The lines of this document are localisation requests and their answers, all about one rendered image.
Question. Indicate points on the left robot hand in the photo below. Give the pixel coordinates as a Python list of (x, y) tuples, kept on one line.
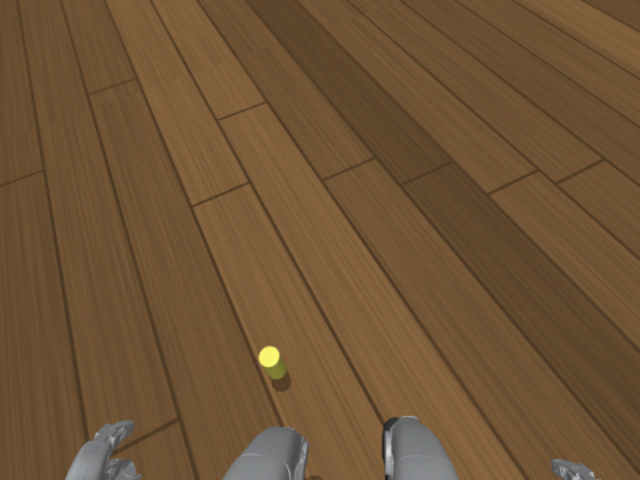
[(93, 460)]

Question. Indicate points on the can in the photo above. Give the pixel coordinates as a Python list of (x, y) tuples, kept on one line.
[(272, 362)]

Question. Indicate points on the right robot foot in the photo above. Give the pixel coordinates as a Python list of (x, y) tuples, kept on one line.
[(387, 426)]

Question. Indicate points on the right robot hand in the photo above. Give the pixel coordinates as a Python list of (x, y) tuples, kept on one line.
[(567, 470)]

